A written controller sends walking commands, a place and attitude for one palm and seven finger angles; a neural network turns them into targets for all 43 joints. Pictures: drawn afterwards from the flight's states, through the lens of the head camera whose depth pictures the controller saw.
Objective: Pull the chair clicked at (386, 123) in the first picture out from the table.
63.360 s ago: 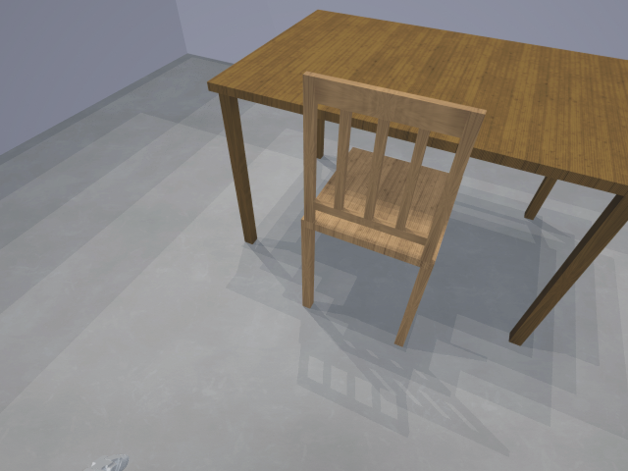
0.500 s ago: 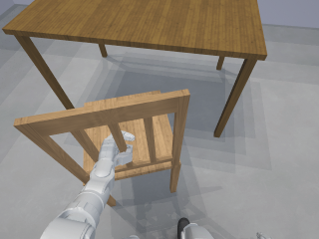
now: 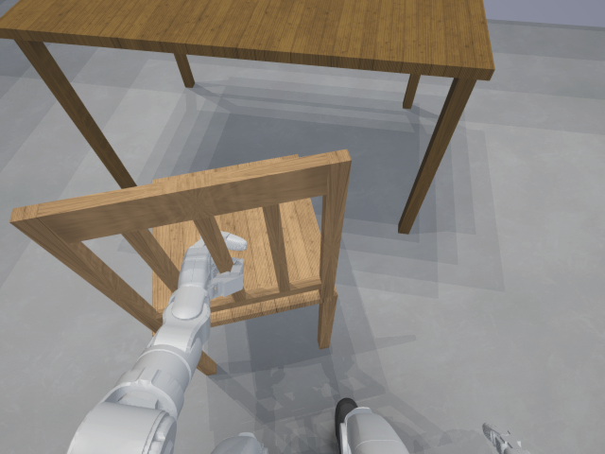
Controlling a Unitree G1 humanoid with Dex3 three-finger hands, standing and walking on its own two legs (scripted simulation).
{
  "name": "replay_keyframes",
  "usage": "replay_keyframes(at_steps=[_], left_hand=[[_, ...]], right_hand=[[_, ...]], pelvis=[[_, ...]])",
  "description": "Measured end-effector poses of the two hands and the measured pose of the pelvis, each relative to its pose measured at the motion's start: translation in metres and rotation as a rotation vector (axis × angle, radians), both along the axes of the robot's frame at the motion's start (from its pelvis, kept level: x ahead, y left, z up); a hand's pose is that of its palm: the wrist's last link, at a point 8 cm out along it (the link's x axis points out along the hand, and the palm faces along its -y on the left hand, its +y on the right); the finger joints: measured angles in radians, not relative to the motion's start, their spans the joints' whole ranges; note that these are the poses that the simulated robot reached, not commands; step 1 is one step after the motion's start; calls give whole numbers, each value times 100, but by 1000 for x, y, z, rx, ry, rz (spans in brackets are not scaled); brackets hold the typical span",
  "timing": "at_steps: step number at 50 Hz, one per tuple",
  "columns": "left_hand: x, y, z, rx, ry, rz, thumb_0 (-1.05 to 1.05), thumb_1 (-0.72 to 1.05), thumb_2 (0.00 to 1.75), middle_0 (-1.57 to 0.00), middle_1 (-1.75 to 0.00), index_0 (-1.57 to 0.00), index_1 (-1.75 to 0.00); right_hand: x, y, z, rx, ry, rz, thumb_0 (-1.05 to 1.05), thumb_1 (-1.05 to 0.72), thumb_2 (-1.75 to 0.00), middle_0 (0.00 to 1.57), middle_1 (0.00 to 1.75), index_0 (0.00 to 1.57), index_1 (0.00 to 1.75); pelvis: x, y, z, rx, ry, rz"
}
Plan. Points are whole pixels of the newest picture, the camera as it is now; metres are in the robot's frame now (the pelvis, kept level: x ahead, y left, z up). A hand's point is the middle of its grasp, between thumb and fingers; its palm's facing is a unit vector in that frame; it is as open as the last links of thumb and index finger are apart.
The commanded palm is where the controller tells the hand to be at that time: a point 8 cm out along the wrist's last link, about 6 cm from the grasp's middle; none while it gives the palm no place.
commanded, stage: step backward, pulling the chair out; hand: left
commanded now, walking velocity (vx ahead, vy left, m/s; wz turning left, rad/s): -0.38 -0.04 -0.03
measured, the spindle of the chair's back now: (224, 263) +0.40 +0.11 -0.07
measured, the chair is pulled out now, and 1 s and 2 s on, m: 0.37 0.50 0.61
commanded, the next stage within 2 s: stop walking, hand still on the chair in 1.32 s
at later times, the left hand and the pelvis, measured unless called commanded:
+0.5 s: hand (229, 313) +0.31 +0.10 -0.05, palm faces -0.09 -0.98 -0.17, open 5.3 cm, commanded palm +0.28 +0.15 -0.05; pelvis -0.06 +0.02 +0.00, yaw -2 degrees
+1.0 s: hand (220, 370) +0.23 +0.11 -0.05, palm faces -0.10 -0.98 -0.16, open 5.3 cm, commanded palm +0.23 +0.16 -0.05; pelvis -0.12 +0.02 +0.00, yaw -2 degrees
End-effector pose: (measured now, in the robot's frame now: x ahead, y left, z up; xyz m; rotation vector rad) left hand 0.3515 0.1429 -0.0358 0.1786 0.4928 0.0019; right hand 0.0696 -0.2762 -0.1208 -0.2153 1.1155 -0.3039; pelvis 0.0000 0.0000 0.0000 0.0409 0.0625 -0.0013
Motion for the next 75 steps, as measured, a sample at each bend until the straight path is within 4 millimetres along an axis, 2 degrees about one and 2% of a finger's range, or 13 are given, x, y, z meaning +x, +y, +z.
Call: replay_keyframes(at_steps=[3,7,12,17,24,30,40,50,57,62,68,71,75], left_hand=[[-8,3,-1,-3,-13,-41,3,68,77,-25,-115,-49,-144],[-21,8,-1,-8,-17,-72,2,70,76,-23,-117,-49,-144],[-33,10,-1,-1,-14,-60,3,69,77,-24,-116,-49,-144],[-40,7,0,0,-3,-20,4,68,78,-26,-112,-49,-144],[-53,7,0,1,-11,-42,3,68,77,-26,-113,-49,-144],[-76,11,0,5,-28,-77,2,69,76,-24,-115,-49,-144],[-110,11,0,9,-25,-26,3,67,79,-27,-114,-49,-144],[-133,15,2,-8,5,-63,4,69,77,-22,-116,-49,-144],[-142,15,3,4,13,-47,5,67,78,-24,-115,-49,-144],[-146,13,3,6,19,-10,5,67,79,-26,-113,-49,-144],[-156,12,3,4,18,-23,5,67,78,-25,-114,-49,-144],[-166,13,3,-3,19,-35,5,68,77,-23,-115,-49,-144],[-183,16,4,-7,16,-51,5,69,76,-22,-116,-49,-144]], right_hand=[[-9,-3,6,-56,6,4,1,-90,-90,20,30,20,30],[-18,7,13,-70,10,-4,1,-90,-90,20,29,20,30],[-19,30,1,20,-2,5,1,-90,-90,19,29,20,30],[-27,44,-8,102,-5,5,1,-90,-90,20,30,20,30],[-50,32,-5,28,-18,5,1,-90,-90,20,30,21,30],[-75,24,9,-25,-24,-24,1,-90,-90,20,30,20,30],[-96,22,-4,26,-32,-25,1,-90,-90,20,30,20,30],[-127,36,8,-8,-29,2,1,-90,-90,20,30,20,30],[-139,48,-2,82,30,39,1,-90,-90,20,30,20,30],[-144,34,-1,77,14,25,1,-90,-90,20,30,21,30],[-151,6,6,-24,-23,-1,1,-90,-90,20,30,21,30],[-156,3,17,-61,-34,-15,1,-90,-90,20,30,20,30],[-160,10,27,-71,-71,-8,1,-90,-90,20,29,20,30]], pelvis=[[-9,11,-2,-11,11,20],[-15,17,-1,4,-5,-14],[-15,12,-1,-22,-3,-48],[-31,2,3,-37,-19,-41],[-59,14,-1,-43,5,-21],[-75,18,0,-11,-14,-55],[-96,7,-3,-18,-29,-47],[-119,23,1,-23,-26,-33],[-122,8,5,-63,-23,-43],[-142,-3,8,-57,-27,-34],[-159,6,3,-58,-19,-19],[-168,12,5,-37,-34,-33],[-176,14,6,-32,-46,-46]])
